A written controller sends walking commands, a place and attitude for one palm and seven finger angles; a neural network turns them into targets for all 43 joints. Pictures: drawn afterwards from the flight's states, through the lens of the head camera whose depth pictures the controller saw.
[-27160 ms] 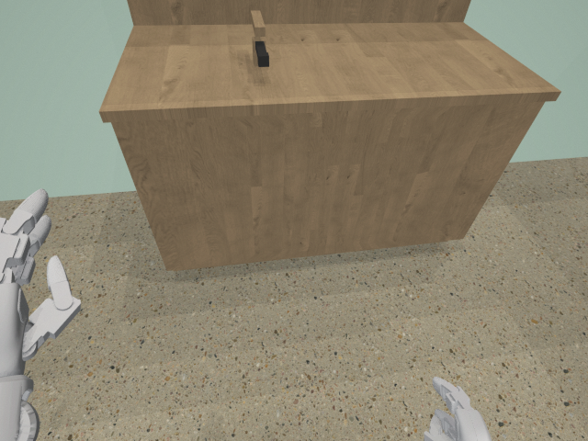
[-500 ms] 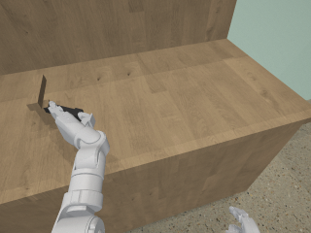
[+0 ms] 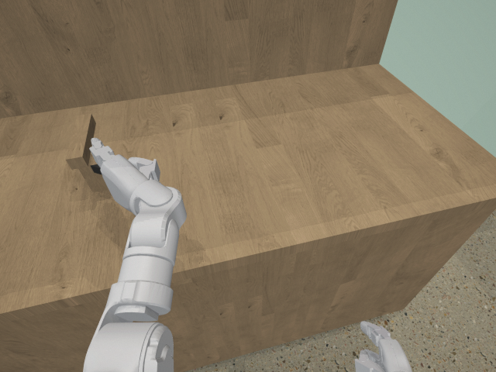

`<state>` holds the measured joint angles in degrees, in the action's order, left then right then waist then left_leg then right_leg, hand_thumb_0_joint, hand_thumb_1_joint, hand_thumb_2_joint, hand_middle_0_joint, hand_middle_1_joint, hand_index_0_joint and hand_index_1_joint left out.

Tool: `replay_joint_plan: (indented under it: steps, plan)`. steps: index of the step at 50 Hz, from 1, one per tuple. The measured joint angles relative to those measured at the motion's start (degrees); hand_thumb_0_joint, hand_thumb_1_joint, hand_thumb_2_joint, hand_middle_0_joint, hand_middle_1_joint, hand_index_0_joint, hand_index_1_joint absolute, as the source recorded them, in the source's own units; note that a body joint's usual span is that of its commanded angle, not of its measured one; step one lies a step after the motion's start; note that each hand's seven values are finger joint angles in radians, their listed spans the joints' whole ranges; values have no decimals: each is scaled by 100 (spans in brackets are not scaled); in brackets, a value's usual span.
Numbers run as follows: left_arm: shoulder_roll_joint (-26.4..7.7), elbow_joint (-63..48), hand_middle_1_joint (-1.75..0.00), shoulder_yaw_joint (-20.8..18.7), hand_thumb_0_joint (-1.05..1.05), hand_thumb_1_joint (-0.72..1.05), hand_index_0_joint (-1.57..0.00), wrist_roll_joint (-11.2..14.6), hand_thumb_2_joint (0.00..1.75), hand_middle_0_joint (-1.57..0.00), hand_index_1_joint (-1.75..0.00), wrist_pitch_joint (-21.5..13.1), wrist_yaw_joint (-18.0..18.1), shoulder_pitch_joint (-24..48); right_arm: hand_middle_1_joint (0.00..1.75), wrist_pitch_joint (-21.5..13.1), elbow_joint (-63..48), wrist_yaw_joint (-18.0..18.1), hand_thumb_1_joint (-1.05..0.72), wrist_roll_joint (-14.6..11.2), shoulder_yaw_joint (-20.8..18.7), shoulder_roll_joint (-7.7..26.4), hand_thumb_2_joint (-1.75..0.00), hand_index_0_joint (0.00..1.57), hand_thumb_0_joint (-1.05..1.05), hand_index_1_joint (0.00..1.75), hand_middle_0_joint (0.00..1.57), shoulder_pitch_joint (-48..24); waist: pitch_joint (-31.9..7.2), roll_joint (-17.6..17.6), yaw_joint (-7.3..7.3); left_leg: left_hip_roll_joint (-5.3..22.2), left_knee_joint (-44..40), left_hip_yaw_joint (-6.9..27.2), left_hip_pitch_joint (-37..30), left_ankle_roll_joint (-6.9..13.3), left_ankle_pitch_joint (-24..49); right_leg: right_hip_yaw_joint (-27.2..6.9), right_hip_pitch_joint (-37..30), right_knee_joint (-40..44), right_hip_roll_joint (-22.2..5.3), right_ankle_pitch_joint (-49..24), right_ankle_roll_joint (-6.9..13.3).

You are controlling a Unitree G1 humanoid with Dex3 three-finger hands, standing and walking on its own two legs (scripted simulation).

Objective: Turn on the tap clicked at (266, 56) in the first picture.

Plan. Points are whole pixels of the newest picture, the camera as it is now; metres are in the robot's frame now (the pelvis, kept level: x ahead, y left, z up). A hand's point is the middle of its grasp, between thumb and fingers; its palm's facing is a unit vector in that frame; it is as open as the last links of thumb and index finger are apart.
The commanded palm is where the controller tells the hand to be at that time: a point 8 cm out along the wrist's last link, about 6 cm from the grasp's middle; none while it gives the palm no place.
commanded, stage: lift the hand up off the lever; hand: left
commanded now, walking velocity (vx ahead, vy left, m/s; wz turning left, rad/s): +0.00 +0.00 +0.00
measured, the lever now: (141, 178) +0.43 +0.24 +0.08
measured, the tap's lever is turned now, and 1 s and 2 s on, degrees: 55 55 55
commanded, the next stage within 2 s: draw the hand back beside the body in 0.64 s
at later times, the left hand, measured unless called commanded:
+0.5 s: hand (142, 159) +0.38 +0.20 +0.17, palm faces +0.77 -0.63 -0.03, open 7.8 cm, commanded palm +0.33 +0.22 +0.17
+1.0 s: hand (152, 179) +0.34 +0.17 +0.16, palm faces +0.37 -0.93 -0.09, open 7.8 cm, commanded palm +0.29 +0.22 +0.17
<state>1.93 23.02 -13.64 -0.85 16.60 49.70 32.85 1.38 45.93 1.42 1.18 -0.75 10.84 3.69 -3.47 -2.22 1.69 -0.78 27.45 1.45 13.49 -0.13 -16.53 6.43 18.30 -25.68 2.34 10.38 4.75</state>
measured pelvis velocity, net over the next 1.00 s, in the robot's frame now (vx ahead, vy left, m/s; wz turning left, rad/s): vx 0.00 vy -0.01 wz -0.04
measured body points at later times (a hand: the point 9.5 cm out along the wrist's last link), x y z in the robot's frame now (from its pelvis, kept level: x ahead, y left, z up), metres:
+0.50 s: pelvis +0.01 +0.00 +0.00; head -0.01 -0.02 +0.45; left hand +0.33 +0.23 +0.18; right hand +0.22 -0.21 -0.10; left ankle -0.03 +0.12 -0.74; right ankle +0.04 -0.06 -0.74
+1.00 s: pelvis +0.00 -0.01 +0.00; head -0.03 -0.03 +0.45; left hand +0.32 +0.22 +0.17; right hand +0.17 -0.25 -0.09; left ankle -0.03 +0.12 -0.74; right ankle +0.04 -0.06 -0.74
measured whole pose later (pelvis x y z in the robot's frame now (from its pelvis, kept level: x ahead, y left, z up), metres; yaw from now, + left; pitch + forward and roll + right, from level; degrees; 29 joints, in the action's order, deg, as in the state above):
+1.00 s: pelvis +0.00 -0.01 +0.00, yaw -2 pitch -4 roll +1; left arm -11.2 -0.3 -8.7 6.6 16.9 16.4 10.9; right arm 7.1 39.6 4.9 -2.7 1.3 13.0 6.0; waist -0.4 -2.3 0.8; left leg 0.2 21.9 -0.7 2.7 -0.3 -15.3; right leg 4.3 9.2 -22.1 3.7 9.3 5.2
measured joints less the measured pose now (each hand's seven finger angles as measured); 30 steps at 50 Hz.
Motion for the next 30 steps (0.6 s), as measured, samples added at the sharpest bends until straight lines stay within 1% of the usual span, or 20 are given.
replay_joint_plan:
  steps: [4,6,9,14,17,23,30]
  plan:
    - [-98,-178,-15,-33,2,89,-15,-58,90,-15,-15,17,-36,-38,30,76,-48,-40,-91,25,-13,-2,-90,20,2,30,20,47,-25,-18,7,4,-37,-28,-64,0,-28,-31,-33,-9,7,41,-4]
    - [-137,-351,-15,13,2,89,-15,-33,90,-15,-15,62,-88,-132,30,111,-81,-52,-91,17,-24,19,-90,20,2,30,20,98,-41,-36,20,0,-75,-27,-127,2,-34,-33,-86,1,3,64,-10]
    - [-149,-588,-15,71,1,90,-15,77,90,-15,-15,163,-217,-325,30,176,-101,-46,-91,-30,-30,63,-90,20,2,30,20,151,-51,-60,44,-9,-157,-7,-261,10,-28,-19,-215,57,-4,82,-22]
    - [-75,-899,-15,179,1,90,-15,212,90,-15,-15,360,-347,-622,30,172,-76,-22,-91,-85,-31,119,-90,20,2,30,20,102,25,-43,94,-11,-245,36,-445,15,-9,18,-418,154,-5,75,-25]
    - [-3,-1102,-15,281,1,90,-15,179,90,-15,-15,411,-327,-721,30,91,-66,-32,-91,-71,-52,137,-90,20,2,30,20,2,87,-38,136,-12,-223,44,-468,5,-10,28,-451,149,-7,69,-21]
    - [22,-1209,-15,401,2,90,-15,128,90,-15,-15,457,-306,-567,30,29,-31,-43,-91,-62,-32,96,-90,20,2,30,20,-216,101,-54,193,-34,-207,69,-462,-3,22,54,-453,126,-34,52,-21]
    - [-37,-691,-15,407,1,90,-15,174,90,-15,-15,658,-331,-176,30,78,18,-27,-91,-131,106,-30,-90,20,2,30,20,-320,36,-28,189,-31,-277,115,-485,-10,91,99,-500,218,-31,-9,-1]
